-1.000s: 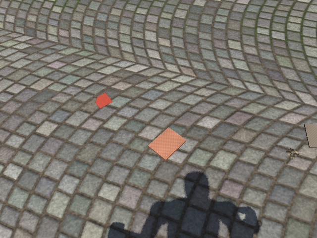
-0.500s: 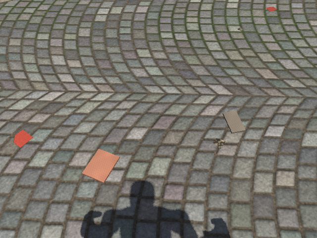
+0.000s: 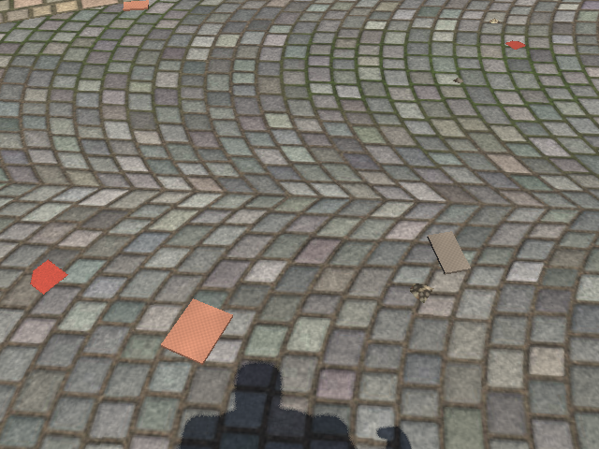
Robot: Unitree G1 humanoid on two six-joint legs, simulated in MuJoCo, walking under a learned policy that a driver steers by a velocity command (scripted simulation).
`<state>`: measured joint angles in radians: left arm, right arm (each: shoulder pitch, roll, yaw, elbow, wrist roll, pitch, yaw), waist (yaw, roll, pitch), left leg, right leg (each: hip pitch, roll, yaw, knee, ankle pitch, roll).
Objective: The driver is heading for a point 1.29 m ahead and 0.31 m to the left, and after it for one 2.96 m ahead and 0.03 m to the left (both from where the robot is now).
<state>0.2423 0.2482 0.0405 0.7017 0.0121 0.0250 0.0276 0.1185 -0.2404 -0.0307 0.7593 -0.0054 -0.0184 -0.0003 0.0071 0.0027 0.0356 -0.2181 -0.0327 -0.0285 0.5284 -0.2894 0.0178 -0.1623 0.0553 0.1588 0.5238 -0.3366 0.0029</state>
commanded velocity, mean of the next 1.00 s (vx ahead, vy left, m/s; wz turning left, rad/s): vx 0.63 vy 0.00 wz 0.46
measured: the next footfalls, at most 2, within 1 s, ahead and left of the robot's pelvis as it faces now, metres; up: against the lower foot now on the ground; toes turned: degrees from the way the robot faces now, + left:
right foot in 0.34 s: +0.10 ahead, -0.16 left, +0.00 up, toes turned -1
left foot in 0.80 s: +0.48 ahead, +0.09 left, +0.00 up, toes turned +25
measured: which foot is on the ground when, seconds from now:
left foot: down 0.00-0.34, up 0.36-0.78, down 0.80-1.00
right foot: down 0.00-0.10, up 0.12-0.32, down 0.34-0.82, up 0.84-1.00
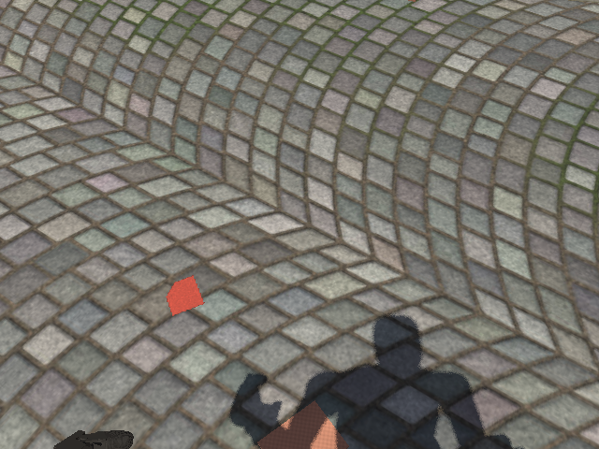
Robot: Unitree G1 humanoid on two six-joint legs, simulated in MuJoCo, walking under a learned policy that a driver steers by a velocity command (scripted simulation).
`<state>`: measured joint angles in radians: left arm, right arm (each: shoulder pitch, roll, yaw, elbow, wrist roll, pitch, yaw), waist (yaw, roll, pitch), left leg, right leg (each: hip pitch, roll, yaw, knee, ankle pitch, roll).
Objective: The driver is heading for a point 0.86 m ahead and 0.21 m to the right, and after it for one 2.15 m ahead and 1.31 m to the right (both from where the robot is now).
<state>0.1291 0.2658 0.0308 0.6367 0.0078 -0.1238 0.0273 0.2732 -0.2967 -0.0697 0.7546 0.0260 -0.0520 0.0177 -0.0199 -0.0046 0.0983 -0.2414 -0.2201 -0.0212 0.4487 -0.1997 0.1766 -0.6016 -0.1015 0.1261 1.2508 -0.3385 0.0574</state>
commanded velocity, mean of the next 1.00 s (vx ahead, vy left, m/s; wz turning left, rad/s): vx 0.13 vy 0.00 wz -0.46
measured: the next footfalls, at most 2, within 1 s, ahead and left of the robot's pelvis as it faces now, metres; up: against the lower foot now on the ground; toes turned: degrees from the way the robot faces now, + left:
right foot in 0.22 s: +0.36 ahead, -0.10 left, +0.00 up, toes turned +3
left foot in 0.66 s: +0.39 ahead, +0.09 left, +0.00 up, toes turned -32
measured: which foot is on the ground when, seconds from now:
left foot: down 0.00-0.24, up 0.26-0.64, down 0.66-1.00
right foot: up 0.00-0.20, down 0.22-0.68, up 0.70-1.00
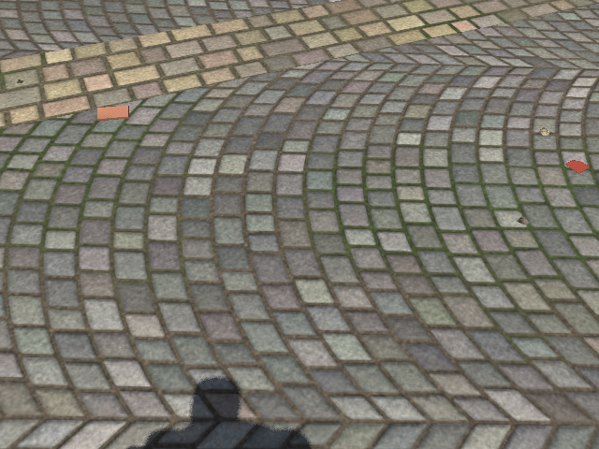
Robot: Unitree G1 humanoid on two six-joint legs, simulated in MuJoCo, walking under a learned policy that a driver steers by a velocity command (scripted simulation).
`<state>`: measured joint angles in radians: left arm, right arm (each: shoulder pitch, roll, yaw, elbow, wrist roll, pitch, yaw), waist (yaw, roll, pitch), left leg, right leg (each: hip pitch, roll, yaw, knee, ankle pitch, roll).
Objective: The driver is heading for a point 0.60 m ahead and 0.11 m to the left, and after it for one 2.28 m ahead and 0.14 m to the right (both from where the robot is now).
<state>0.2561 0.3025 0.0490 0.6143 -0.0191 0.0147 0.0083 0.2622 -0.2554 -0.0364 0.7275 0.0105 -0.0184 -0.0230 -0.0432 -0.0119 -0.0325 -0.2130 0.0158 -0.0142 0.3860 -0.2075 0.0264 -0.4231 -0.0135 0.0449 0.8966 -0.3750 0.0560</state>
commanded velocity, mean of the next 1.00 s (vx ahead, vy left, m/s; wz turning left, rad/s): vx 0.83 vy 0.00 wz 0.20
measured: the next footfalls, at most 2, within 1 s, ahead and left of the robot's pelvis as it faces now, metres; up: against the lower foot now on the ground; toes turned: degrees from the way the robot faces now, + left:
right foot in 0.12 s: +0.03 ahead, -0.14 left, +0.00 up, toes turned -2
left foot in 0.54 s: +0.45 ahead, +0.09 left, +0.00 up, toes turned +14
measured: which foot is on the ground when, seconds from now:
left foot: down 0.00-0.12, up 0.14-0.52, down 0.54-0.98, up 1.00-1.00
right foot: up 0.00-0.10, down 0.12-0.56, up 0.58-0.98, down 1.00-1.00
